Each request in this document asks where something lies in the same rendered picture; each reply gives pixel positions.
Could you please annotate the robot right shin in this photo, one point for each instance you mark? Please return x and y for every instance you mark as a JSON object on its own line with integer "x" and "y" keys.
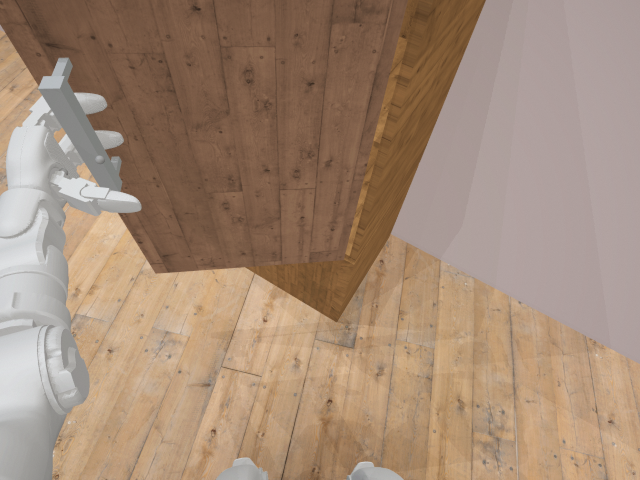
{"x": 362, "y": 465}

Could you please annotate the robot left upper arm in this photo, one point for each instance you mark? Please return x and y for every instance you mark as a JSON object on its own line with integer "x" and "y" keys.
{"x": 42, "y": 377}

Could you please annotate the left robot hand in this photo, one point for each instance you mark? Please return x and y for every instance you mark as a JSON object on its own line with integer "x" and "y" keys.
{"x": 34, "y": 159}

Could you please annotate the robot left forearm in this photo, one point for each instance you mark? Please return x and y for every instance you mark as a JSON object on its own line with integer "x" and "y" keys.
{"x": 33, "y": 270}

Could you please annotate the robot left shin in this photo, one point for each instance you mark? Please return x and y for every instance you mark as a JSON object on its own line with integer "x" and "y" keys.
{"x": 243, "y": 461}

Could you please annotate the cupboard door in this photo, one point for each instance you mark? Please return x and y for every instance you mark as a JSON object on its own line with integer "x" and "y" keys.
{"x": 247, "y": 124}

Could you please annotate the handle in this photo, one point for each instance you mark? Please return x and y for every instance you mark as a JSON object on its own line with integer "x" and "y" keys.
{"x": 62, "y": 101}

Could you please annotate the robot shin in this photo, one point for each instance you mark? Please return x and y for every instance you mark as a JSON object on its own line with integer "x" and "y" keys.
{"x": 362, "y": 465}
{"x": 243, "y": 461}

